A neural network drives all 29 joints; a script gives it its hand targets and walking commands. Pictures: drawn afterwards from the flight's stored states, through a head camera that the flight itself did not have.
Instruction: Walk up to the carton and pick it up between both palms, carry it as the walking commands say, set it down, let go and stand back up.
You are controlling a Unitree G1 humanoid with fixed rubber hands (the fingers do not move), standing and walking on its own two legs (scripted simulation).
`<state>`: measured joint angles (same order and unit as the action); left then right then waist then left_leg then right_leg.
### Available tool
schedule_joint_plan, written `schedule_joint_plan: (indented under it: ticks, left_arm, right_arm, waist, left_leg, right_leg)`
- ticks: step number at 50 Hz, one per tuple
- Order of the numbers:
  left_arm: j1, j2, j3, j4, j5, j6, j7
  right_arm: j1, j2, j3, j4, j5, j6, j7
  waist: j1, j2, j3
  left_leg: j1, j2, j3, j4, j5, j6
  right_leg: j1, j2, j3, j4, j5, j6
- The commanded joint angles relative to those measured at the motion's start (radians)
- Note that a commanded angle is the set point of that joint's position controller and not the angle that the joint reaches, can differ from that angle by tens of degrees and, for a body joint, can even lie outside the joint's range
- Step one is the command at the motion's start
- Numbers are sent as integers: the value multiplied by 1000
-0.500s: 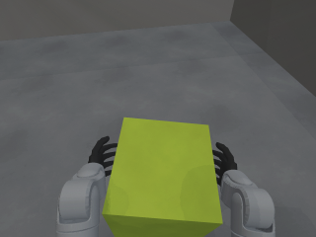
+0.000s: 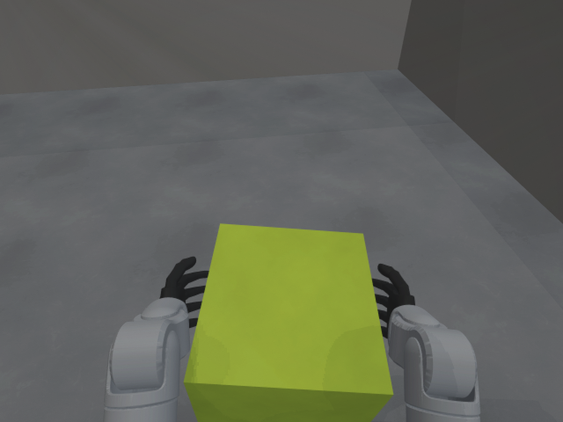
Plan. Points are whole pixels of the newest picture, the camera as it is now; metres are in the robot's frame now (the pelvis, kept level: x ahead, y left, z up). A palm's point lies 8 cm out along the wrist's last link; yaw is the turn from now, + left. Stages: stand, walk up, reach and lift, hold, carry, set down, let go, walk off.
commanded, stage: carry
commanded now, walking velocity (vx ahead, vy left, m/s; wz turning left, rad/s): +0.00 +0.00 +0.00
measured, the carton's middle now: (283, 342) +0.27 +0.00 +0.02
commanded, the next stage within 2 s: none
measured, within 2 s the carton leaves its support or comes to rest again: neither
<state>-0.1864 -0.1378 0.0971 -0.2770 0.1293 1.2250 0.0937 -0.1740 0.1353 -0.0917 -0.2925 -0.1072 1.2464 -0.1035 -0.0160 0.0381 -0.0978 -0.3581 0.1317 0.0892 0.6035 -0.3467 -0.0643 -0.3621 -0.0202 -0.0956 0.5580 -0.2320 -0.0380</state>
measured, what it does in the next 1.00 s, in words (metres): walks backwards, turning left: left foot, then right foot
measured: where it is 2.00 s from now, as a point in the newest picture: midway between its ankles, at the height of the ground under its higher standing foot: outside the picture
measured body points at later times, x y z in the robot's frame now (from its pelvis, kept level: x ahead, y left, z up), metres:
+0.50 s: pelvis -0.06 -0.02 -0.01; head -0.06 -0.02 +0.44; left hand +0.20 +0.17 +0.08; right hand +0.25 -0.12 +0.08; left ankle -0.10 +0.08 -0.73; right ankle +0.04 -0.09 -0.73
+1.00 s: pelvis -0.10 -0.05 -0.01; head -0.07 -0.07 +0.44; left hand +0.11 +0.19 +0.08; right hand +0.22 -0.08 +0.06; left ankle -0.10 +0.08 -0.72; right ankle -0.07 -0.15 -0.73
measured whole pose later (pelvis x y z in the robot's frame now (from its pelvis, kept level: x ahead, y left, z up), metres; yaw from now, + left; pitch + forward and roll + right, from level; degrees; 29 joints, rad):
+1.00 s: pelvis -0.10 -0.05 -0.01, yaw +23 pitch +5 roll +0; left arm -0.18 -0.14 0.10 -0.38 0.11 1.21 0.10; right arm -0.18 0.14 -0.08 -0.37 -0.10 1.23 -0.11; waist -0.01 0.07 -0.06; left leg -0.51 -0.05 -0.09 0.70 -0.33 -0.01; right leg -0.35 -0.02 -0.11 0.60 -0.32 0.01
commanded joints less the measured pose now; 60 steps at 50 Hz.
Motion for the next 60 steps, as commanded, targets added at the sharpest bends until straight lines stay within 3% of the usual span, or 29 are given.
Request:
schedule_joint_plan:
  ticks: [1, 2, 4, 7, 9, 11, 12, 13, 14, 15, 17, 20, 24, 25, 26, 27, 30, 32, 35, 41, 44, 47, 48, 49, 50, 51, 53, 55, 60]
  left_arm:
    - [-514, -957, -668, -124, -422, -14, -261]
    - [-468, -936, -648, -109, -404, -14, -257]
    - [-350, -915, -650, -47, -366, -9, -250]
    - [-370, -918, -627, -30, -377, -4, -262]
    - [-451, -920, -656, -77, -406, -17, -268]
    - [-466, -925, -660, -88, -420, -16, -266]
    - [-485, -916, -675, -152, -422, -22, -262]
    - [-394, -915, -632, -81, -398, -14, -265]
    - [-421, -923, -630, -72, -402, -10, -267]
    - [-377, -916, -650, -77, -409, -13, -265]
    - [-411, -909, -666, -137, -398, -22, -251]
    - [-423, -938, -677, -110, -414, -15, -257]
    - [-459, -921, -707, -162, -416, -14, -258]
    - [-339, -918, -680, -54, -381, 3, -254]
    - [-447, -931, -717, -130, -408, -8, -254]
    - [-435, -919, -707, -128, -403, 0, -263]
    - [-507, -980, -757, -159, -445, -22, -255]
    - [-583, -966, -801, -242, -494, -32, -247]
    - [-448, -953, -757, -184, -469, -22, -248]
    - [-406, -911, -753, -189, -434, -20, -239]
    - [-446, -926, -738, -205, -451, -16, -240]
    - [-409, -948, -714, -162, -442, -9, -247]
    - [-418, -931, -709, -190, -438, -18, -254]
    - [-353, -921, -684, -139, -416, -11, -257]
    - [-352, -939, -680, -154, -422, -19, -263]
    - [-352, -941, -666, -131, -414, -20, -257]
    - [-387, -929, -664, -193, -423, -36, -262]
    - [-441, -920, -671, -234, -452, -43, -261]
    - [-331, -873, -651, -164, -400, -22, -262]
  right_arm:
    - [-569, 965, 733, -134, 441, -23, 268]
    - [-549, 975, 745, -97, 449, -14, 267]
    - [-482, 925, 737, -109, 434, -18, 271]
    - [-466, 919, 716, -98, 409, -20, 262]
    - [-527, 943, 745, -99, 433, -16, 263]
    - [-514, 944, 713, -92, 430, -23, 262]
    - [-488, 969, 731, -94, 435, -19, 266]
    - [-562, 956, 744, -135, 455, -22, 265]
    - [-533, 966, 733, -102, 434, -15, 258]
    - [-471, 941, 723, -106, 430, -26, 260]
    - [-511, 961, 744, -112, 457, -25, 266]
    - [-505, 945, 727, -111, 434, -29, 259]
    - [-492, 958, 724, -102, 433, -19, 262]
    - [-417, 904, 702, -73, 405, -12, 263]
    - [-454, 932, 694, -84, 404, -25, 262]
    - [-430, 922, 664, -43, 390, -26, 268]
    - [-506, 959, 690, -140, 410, -41, 260]
    - [-461, 942, 646, -124, 395, -51, 257]
    - [-386, 889, 637, -154, 354, -38, 240]
    - [-376, 871, 652, -145, 362, -42, 247]
    - [-402, 908, 675, -135, 373, -40, 250]
    - [-439, 913, 697, -152, 379, -37, 248]
    - [-443, 920, 709, -167, 384, -37, 247]
    - [-466, 899, 722, -200, 387, -31, 244]
    - [-507, 912, 746, -227, 393, -31, 240]
    - [-504, 943, 755, -186, 419, -29, 246]
    - [-526, 952, 800, -211, 445, -41, 246]
    - [-471, 953, 771, -179, 429, -41, 236]
    - [-476, 902, 764, -183, 415, -33, 231]
  waist:
    - [5, -162, -243]
    - [3, -202, -252]
    - [7, -122, -324]
    - [15, -192, -227]
    - [13, -162, -165]
    - [16, -161, -177]
    - [14, -176, -223]
    - [22, -186, -220]
    - [23, -227, -256]
    - [24, -123, -288]
    - [29, -192, -290]
    - [18, -162, -303]
    - [11, -229, -252]
    - [13, -135, -248]
    - [0, 44, -233]
    - [-10, 304, -178]
    - [2, 8, -235]
    - [8, 125, -254]
    - [-2, 75, -275]
    - [-9, 209, -321]
    - [-17, 153, -322]
    - [9, 125, -327]
    - [19, -69, -339]
    - [7, -374, -270]
    - [7, -353, -301]
    - [12, -261, -238]
    - [15, -150, -212]
    - [10, -203, -231]
    - [24, -253, -187]
  left_leg:
    - [10, -43, 0, -6, -7, 33]
    - [34, -39, -17, -39, 8, 51]
    - [136, -25, -24, -123, 102, 53]
    - [67, -65, -15, -71, -43, 55]
    - [84, -75, -9, -66, -2, 69]
    - [-24, -122, 33, 81, -73, 56]
    - [-66, -98, -47, 120, -79, 78]
    - [-114, -119, -17, 195, -130, 74]
    - [-136, -104, -53, 259, -136, 85]
    - [-163, -108, -64, 305, -139, 98]
    - [-204, -99, -60, 326, -171, 82]
    - [-56, -114, -9, 216, -138, 88]
    - [65, -134, 42, -64, -9, 90]
    - [135, -112, -12, -213, 22, 99]
    - [202, 34, -231, -296, 39, 139]
    - [182, 281, -580, -378, 14, 254]
    - [290, 174, -348, -182, 628, 245]
    - [357, 115, -272, -113, 916, 211]
    - [346, 81, -287, -81, 932, 220]
    - [352, 62, -360, -90, 831, 233]
    - [319, 106, -463, -101, 835, 242]
    - [71, 24, -378, -70, 573, 172]
    - [-108, -53, -279, 82, 304, 121]
    - [-354, -194, -119, 295, -163, 47]
    - [-393, -158, -74, 469, -301, 45]
    - [-369, -107, -99, 546, -235, 44]
    - [-331, -112, -79, 636, -143, 53]
    - [-354, -117, -47, 613, -45, 31]
    - [-326, -115, 1, 474, -53, 44]
  right_leg:
    - [140, -220, 186, -183, 110, -45]
    - [164, -211, 183, -182, 134, -42]
    - [180, -200, 180, -132, 343, -23]
    - [76, -190, 214, -290, -229, 6]
    - [30, -204, 242, -309, -276, -6]
    - [106, -246, 235, -314, -180, 12]
    - [174, -285, 270, -257, -35, -42]
    - [217, -295, 282, -288, -21, 9]
    - [236, -329, 285, -277, -61, -41]
    - [262, -352, 279, -244, 21, -63]
    - [283, -370, 278, -188, 169, -107]
    - [155, -320, 152, -225, -69, -47]
    - [101, -322, 74, -149, -7, -19]
    - [54, -285, 37, -86, -65, 16]
    - [-70, -238, -12, 73, -87, 73]
    - [-311, -92, -77, 265, -283, 130]
    - [-336, -107, 106, 574, -242, 143]
    - [-375, -88, 74, 583, -199, 160]
    - [-294, -36, 43, 497, -220, 179]
    - [-214, -13, 35, 320, -256, 162]
    - [-127, 2, 48, 197, -256, 130]
    - [217, -25, -12, -129, -88, 123]
    - [338, -195, 166, -236, -38, 96]
    - [446, -469, 408, -243, 331, -6]
    - [407, -511, 420, -175, 562, -59]
    - [377, -438, 296, -143, 679, -52]
    - [300, -364, 162, -159, 534, -53]
    - [368, -312, 65, -108, 585, -18]
    - [334, -337, 54, -136, 491, -33]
